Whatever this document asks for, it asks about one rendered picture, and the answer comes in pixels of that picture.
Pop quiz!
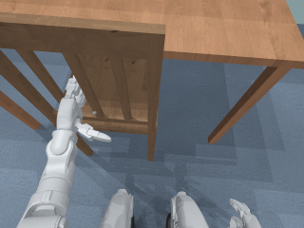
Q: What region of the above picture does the table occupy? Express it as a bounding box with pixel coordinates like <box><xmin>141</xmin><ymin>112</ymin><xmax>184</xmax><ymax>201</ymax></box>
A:
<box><xmin>0</xmin><ymin>0</ymin><xmax>304</xmax><ymax>144</ymax></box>

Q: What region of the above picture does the left robot thigh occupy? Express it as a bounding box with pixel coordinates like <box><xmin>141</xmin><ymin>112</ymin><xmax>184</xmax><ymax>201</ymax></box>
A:
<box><xmin>99</xmin><ymin>192</ymin><xmax>134</xmax><ymax>228</ymax></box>

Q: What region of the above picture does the robot right hand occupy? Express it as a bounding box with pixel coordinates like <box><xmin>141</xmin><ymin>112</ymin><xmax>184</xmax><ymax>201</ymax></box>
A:
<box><xmin>227</xmin><ymin>199</ymin><xmax>261</xmax><ymax>228</ymax></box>

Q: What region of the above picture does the right robot shin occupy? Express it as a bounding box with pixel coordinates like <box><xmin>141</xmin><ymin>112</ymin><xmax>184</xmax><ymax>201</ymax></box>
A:
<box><xmin>170</xmin><ymin>191</ymin><xmax>186</xmax><ymax>228</ymax></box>

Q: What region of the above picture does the robot left forearm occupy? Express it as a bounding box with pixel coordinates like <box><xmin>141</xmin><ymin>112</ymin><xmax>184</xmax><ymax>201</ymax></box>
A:
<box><xmin>16</xmin><ymin>129</ymin><xmax>78</xmax><ymax>228</ymax></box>

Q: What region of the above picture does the chair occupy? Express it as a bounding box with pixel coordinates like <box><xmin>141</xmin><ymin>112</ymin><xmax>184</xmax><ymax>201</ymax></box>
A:
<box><xmin>0</xmin><ymin>11</ymin><xmax>166</xmax><ymax>162</ymax></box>

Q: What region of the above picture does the robot left hand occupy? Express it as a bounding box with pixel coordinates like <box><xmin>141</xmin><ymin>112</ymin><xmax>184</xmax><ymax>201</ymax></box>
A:
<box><xmin>56</xmin><ymin>75</ymin><xmax>112</xmax><ymax>143</ymax></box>

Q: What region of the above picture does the left robot upper arm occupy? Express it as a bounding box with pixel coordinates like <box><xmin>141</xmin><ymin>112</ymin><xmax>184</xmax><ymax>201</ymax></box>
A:
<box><xmin>18</xmin><ymin>215</ymin><xmax>68</xmax><ymax>228</ymax></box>

